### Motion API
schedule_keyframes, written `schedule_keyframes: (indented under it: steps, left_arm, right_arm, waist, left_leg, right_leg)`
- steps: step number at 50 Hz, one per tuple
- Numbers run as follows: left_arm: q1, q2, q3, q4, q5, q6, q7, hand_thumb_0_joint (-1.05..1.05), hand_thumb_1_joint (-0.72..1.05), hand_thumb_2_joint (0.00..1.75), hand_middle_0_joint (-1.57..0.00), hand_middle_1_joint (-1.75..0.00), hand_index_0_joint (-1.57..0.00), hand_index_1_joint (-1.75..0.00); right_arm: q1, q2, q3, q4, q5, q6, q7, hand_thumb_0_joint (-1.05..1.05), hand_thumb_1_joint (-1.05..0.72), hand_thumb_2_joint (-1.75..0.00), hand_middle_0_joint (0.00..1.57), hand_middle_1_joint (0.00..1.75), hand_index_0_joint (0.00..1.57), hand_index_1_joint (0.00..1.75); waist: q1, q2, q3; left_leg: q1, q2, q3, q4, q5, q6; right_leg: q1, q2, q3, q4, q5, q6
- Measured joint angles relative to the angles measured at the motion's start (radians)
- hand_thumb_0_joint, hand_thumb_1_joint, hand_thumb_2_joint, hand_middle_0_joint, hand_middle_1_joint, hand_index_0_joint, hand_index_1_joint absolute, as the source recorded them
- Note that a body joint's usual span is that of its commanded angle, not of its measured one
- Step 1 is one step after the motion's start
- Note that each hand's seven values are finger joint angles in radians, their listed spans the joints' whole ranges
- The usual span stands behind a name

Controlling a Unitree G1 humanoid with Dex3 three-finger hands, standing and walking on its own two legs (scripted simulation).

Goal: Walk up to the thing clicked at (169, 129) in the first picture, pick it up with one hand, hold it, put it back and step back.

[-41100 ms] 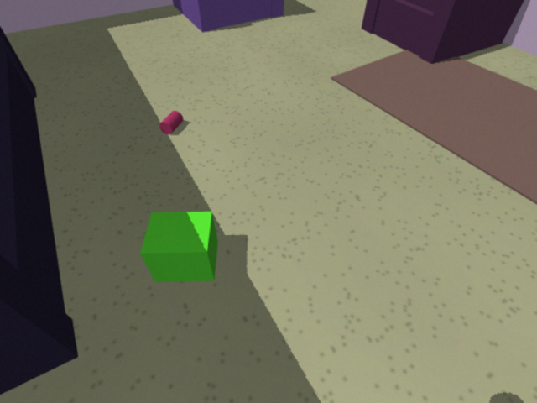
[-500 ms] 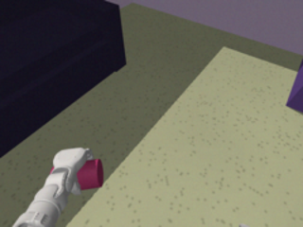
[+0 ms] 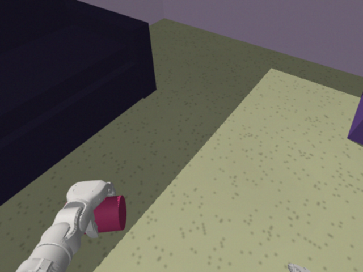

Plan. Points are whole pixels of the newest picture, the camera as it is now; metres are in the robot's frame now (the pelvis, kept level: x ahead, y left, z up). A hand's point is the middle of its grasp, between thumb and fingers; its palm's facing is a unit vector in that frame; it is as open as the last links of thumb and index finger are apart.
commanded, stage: hold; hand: left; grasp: from above
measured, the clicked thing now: (96, 214) +0.31 +0.23 -0.10
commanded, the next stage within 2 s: crouch in 1.36 s
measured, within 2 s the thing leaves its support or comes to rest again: neither
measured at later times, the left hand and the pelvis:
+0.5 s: hand (90, 220) +0.27 +0.22 -0.04, palm faces -0.48 -0.04 -0.88, open 10.9 cm; pelvis -0.02 -0.01 +0.01, yaw +0 degrees
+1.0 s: hand (87, 223) +0.26 +0.22 -0.03, palm faces -0.47 -0.04 -0.88, open 10.9 cm; pelvis -0.03 +0.00 +0.01, yaw +0 degrees
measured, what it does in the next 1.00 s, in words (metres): stands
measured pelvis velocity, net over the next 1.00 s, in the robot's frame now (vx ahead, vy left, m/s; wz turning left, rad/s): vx -0.03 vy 0.00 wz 0.00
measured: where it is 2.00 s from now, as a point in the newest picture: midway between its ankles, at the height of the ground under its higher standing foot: outside the picture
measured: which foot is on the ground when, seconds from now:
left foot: down 0.00-1.00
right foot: down 0.00-1.00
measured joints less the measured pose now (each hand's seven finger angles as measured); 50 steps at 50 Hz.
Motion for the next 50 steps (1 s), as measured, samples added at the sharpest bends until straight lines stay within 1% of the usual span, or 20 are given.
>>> schedule_keyframes:
  steps: [11,20,29,43,50]
  left_arm:
    - [0.016,-0.001,-0.004,-0.025,0.0,-0.005,-0.012,0.0,-0.05,0.38,-0.7,-0.38,-0.71,-0.35]
    - [0.031,0.002,-0.004,-0.047,-0.008,-0.013,-0.027,0.0,-0.05,0.37,-0.7,-0.37,-0.71,-0.35]
    - [0.039,0.004,-0.013,-0.077,-0.008,-0.013,-0.042,0.0,-0.04,0.35,-0.7,-0.38,-0.71,-0.35]
    - [0.039,0.015,-0.021,-0.109,-0.021,-0.014,-0.081,0.0,-0.03,0.34,-0.69,-0.4,-0.7,-0.37]
    - [0.047,0.012,-0.016,-0.125,-0.02,-0.016,-0.085,0.0,-0.04,0.35,-0.69,-0.4,-0.7,-0.38]
  right_arm:
    - [-0.008,0.0,0.007,-0.008,0.002,0.014,-0.002,0.01,-0.88,-0.89,0.2,0.3,0.2,0.3]
    - [-0.024,-0.002,0.011,-0.012,0.003,0.019,-0.008,0.01,-0.89,-0.9,0.2,0.3,0.2,0.3]
    - [-0.038,-0.003,0.018,-0.015,0.006,0.016,-0.015,0.01,-0.89,-0.9,0.2,0.3,0.2,0.3]
    - [-0.056,0.003,0.033,-0.022,0.009,0.009,-0.021,0.01,-0.89,-0.9,0.2,0.3,0.2,0.3]
    - [-0.06,0.005,0.036,-0.02,0.009,0.009,-0.023,0.01,-0.9,-0.9,0.2,0.3,0.2,0.3]
  waist:
    - [0.009,0.005,0.014]
    - [0.014,0.009,0.023]
    - [0.021,0.011,0.03]
    - [0.029,0.015,0.044]
    - [0.033,0.016,0.045]
  left_leg:
    - [0.04,-0.002,-0.002,-0.043,0.029,-0.002]
    - [0.064,-0.002,-0.002,-0.066,0.05,-0.004]
    - [0.082,-0.004,-0.003,-0.085,0.069,-0.003]
    - [0.11,-0.006,0.0,-0.113,0.091,-0.002]
    - [0.121,-0.007,0.002,-0.122,0.096,-0.002]
  right_leg:
    - [0.037,-0.001,-0.003,-0.034,0.023,-0.003]
    - [0.058,0.0,-0.003,-0.051,0.04,-0.005]
    - [0.074,-0.001,-0.004,-0.065,0.056,-0.006]
    - [0.099,-0.002,-0.001,-0.088,0.077,-0.005]
    - [0.109,-0.003,0.001,-0.095,0.081,-0.005]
